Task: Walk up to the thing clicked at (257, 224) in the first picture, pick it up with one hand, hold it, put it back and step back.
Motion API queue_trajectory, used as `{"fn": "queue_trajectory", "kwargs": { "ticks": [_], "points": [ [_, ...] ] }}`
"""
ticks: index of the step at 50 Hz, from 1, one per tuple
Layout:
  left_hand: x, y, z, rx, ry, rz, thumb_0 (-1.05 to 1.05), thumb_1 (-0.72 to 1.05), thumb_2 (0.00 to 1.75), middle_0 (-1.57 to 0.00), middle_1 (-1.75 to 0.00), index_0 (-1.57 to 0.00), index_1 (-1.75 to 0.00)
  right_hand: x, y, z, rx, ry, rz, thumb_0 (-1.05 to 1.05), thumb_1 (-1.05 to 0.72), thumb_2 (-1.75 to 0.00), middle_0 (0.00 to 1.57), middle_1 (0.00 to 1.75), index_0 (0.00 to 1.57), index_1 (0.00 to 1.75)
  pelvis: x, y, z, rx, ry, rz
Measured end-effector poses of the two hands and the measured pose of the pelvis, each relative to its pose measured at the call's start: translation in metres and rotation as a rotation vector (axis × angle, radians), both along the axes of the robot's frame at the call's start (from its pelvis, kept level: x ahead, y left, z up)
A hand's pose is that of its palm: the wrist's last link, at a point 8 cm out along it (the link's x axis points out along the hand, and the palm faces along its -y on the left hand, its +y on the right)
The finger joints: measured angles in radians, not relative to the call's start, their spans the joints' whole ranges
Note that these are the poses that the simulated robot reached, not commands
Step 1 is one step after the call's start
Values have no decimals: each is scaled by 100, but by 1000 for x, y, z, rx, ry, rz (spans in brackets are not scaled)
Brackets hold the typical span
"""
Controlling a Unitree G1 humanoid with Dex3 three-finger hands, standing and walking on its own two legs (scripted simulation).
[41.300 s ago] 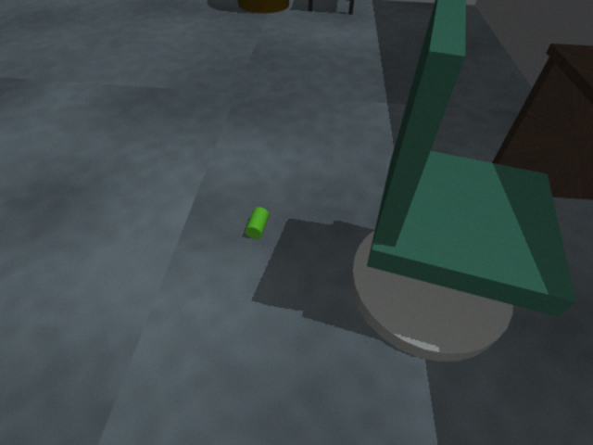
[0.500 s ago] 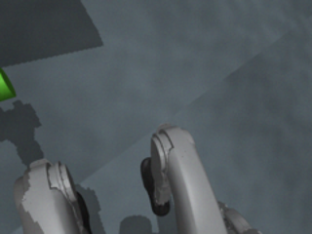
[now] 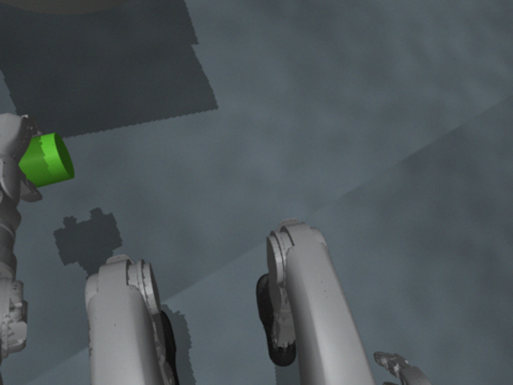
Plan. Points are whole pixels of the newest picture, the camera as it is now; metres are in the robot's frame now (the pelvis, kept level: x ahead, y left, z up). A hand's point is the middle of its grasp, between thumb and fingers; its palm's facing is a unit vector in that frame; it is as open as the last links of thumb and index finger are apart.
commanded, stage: lift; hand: left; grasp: from above
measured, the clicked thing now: (21, 166) +0.49 +0.28 -0.14
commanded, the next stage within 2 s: hold in 1.24 s
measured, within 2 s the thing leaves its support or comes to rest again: neither
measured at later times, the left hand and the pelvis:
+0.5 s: hand out of the picture +0.40 +0.27 +0.08, palm faces -0.42 -0.13 -0.90, open 10.2 cm; pelvis +0.01 +0.00 +0.16, yaw +3 degrees
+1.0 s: hand out of the picture +0.37 +0.24 +0.22, palm faces -0.43 -0.15 -0.89, open 10.2 cm; pelvis +0.05 -0.01 +0.31, yaw +3 degrees
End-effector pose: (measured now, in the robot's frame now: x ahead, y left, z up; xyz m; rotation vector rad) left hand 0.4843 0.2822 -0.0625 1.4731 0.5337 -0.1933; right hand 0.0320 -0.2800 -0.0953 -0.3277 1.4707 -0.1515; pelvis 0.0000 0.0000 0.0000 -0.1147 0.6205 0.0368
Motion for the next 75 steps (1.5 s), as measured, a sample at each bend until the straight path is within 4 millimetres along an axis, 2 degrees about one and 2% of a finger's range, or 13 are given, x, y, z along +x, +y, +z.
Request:
{"fn": "queue_trajectory", "kwargs": {
  "ticks": [10,19,24,30,37,44,53,63,75],
  "points": [
    [-37,4,66,-10,-12,-9,1,5,30,-71,-43,-73,-41,54,3,42,-6,-156,24,0,-90,-89,20,30,20,30,0,2,51,14,-16,12],
    [-63,-4,143,-14,-33,3,1,5,31,-71,-43,-73,-41,90,18,95,22,-274,14,0,-90,-89,20,30,20,30,4,2,113,35,-74,20],
    [-78,-9,190,-15,-27,18,1,4,32,-71,-43,-73,-41,96,25,132,45,-307,-2,0,-89,-89,20,30,20,30,8,2,153,50,-119,21],
    [-95,-17,243,-19,-13,30,1,4,33,-71,-43,-73,-41,94,28,178,55,-332,-30,0,-89,-89,20,30,20,30,15,0,201,68,-189,18],
    [-108,-28,290,-28,2,29,1,3,34,-72,-42,-74,-40,90,22,228,32,-360,-58,0,-89,-89,20,30,20,30,27,-3,250,82,-266,16],
    [-111,-37,320,-23,5,33,1,3,34,-72,-41,-74,-39,93,14,267,6,-369,-68,0,-89,-89,20,30,20,30,40,-4,287,90,-323,14],
    [-104,-42,356,-24,-2,56,1,1,38,-72,-42,-74,-40,107,13,302,14,-374,-70,0,-88,-89,20,30,20,30,58,-5,323,100,-381,14],
    [-95,-39,386,-24,4,65,0,0,41,-72,-43,-74,-42,128,21,327,45,-390,-65,0,-88,-88,20,30,20,30,76,-2,350,106,-429,12],
    [-86,-38,410,-17,-1,33,0,-1,44,-70,-46,-72,-44,150,24,346,63,-409,-63,0,-88,-88,20,30,20,30,93,3,367,111,-468,7]
  ]
}}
